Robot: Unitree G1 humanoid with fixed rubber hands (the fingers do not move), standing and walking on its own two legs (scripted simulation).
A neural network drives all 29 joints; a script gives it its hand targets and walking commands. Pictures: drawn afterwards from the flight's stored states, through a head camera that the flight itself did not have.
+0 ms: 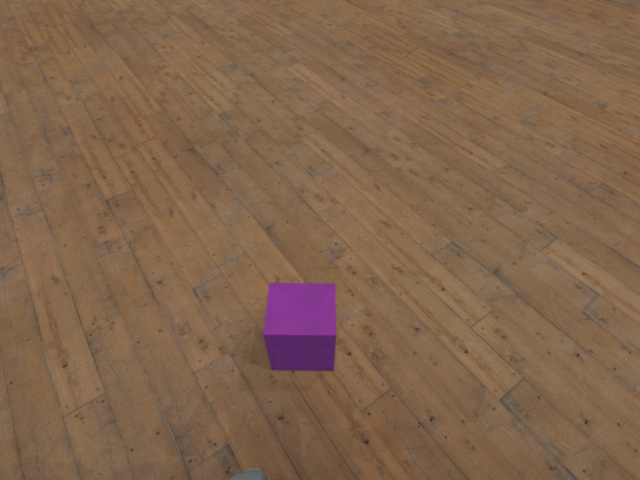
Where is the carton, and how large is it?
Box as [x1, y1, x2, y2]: [263, 283, 335, 370]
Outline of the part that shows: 269,283 263,334 271,369 333,370 335,344 334,284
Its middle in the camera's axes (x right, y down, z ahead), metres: -0.05 +0.28 +1.24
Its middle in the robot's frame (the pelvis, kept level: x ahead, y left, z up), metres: +0.67 +0.09 -0.64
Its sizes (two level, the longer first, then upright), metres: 0.203 0.175 0.246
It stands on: the floor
